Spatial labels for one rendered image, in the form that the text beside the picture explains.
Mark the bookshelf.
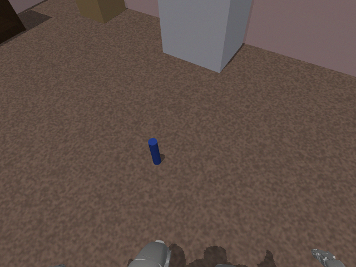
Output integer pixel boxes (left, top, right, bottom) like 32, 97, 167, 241
0, 0, 26, 44

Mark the right robot hand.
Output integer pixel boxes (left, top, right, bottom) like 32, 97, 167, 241
311, 249, 345, 267

